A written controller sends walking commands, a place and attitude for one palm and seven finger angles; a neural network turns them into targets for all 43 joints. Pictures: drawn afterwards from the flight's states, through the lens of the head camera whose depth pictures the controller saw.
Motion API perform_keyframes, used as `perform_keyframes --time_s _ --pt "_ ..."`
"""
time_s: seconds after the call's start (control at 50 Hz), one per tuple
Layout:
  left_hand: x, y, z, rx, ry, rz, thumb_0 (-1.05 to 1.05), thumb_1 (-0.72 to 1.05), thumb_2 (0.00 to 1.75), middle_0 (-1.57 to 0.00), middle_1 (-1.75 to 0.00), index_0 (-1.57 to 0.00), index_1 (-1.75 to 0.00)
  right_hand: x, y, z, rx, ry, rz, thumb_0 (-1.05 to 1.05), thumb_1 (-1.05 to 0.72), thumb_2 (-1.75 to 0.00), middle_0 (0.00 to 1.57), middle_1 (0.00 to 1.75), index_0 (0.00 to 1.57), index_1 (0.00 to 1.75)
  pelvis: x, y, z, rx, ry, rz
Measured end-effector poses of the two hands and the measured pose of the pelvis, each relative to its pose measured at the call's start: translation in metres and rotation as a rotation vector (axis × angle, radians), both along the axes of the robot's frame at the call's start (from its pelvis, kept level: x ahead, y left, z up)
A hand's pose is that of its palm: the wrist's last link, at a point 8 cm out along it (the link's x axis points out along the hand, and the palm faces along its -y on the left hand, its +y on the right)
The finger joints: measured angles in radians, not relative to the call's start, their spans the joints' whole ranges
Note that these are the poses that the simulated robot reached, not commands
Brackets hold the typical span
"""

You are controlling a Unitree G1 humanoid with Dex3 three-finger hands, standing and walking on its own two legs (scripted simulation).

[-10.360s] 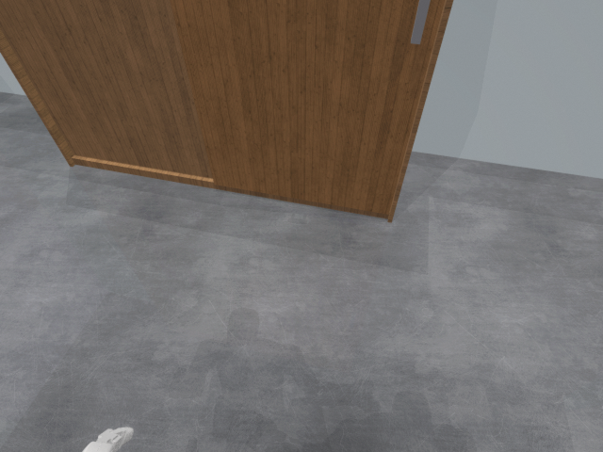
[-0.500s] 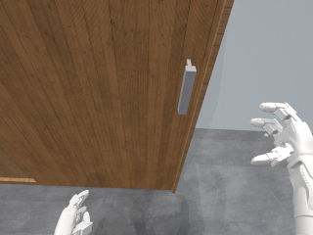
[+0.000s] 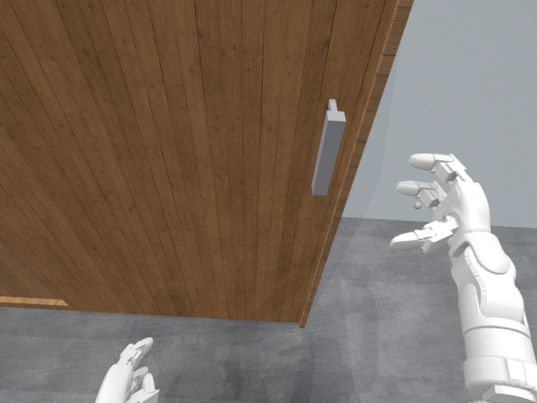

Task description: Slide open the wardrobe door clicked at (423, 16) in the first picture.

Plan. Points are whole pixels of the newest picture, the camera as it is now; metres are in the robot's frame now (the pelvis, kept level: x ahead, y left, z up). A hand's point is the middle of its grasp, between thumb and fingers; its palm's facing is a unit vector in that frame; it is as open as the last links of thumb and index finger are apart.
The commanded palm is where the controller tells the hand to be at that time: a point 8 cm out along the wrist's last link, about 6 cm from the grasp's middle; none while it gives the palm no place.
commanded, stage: move the hooked fingers beside the handle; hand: right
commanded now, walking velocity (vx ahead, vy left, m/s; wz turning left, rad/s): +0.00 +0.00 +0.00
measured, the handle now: (325, 148) +0.50 -0.06 +0.13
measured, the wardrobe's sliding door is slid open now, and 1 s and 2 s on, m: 0.00 0.00 0.00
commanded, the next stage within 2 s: feel for the door with the fingertips in 1.62 s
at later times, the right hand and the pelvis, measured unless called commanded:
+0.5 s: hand (372, 179) +0.43 -0.13 +0.13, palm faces +0.00 +1.00 +0.01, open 14.0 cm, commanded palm +0.41 -0.18 +0.13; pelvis +0.00 +0.01 +0.00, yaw +1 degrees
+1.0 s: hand (365, 181) +0.43 -0.12 +0.13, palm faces +0.00 +1.00 +0.00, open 14.0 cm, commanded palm +0.41 -0.17 +0.13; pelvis -0.01 +0.01 +0.00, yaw +1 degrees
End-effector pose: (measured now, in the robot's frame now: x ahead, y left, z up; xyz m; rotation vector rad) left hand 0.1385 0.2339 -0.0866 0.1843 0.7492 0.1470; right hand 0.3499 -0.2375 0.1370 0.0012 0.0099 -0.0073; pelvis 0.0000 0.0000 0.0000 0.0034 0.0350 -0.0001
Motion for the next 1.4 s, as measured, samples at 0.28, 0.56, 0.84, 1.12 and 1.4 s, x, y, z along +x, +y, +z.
perform_keyframes --time_s 0.28,0.56,0.84,1.12,1.4 --pt "-0.034 0.018 -0.012 0.019 0.111 0.055 0.02 0.91 0.90 -0.20 -0.30 -0.20 -0.30 0.038 0.027 0.000 0.004 -0.004 0.021 -0.02 0.50 -0.30 0.30 1.20 0.30 1.20 -0.001 0.004 -0.001 -0.001 0.027 0.004" --pt "-0.066 0.022 -0.023 -0.001 0.201 0.089 0.02 0.91 0.90 -0.20 -0.30 -0.20 -0.30 0.067 0.058 -0.009 0.006 0.011 0.008 -0.02 0.50 -0.30 0.30 1.20 0.30 1.20 -0.003 0.006 -0.003 -0.005 0.055 0.016" --pt "-0.090 0.026 -0.028 -0.025 0.250 0.119 0.02 0.91 0.90 -0.20 -0.30 -0.20 -0.30 0.071 0.061 -0.010 0.008 -0.004 0.003 -0.02 0.50 -0.30 0.30 1.20 0.30 1.20 -0.001 0.008 -0.004 -0.010 0.072 0.039" --pt "-0.066 0.024 -0.022 -0.002 0.179 0.071 0.01 0.91 0.90 -0.20 -0.30 -0.20 -0.30 0.064 0.073 -0.003 -0.005 -0.014 0.017 -0.02 0.51 -0.30 0.30 1.20 0.30 1.20 -0.014 0.008 -0.005 -0.006 0.055 0.010" --pt "-0.094 0.023 -0.028 -0.010 0.259 0.098 0.01 0.91 0.90 -0.20 -0.30 -0.20 -0.30 0.076 0.058 -0.012 -0.009 -0.024 0.006 -0.02 0.50 -0.30 0.30 1.20 0.30 1.20 -0.008 0.006 -0.007 -0.007 0.085 0.029"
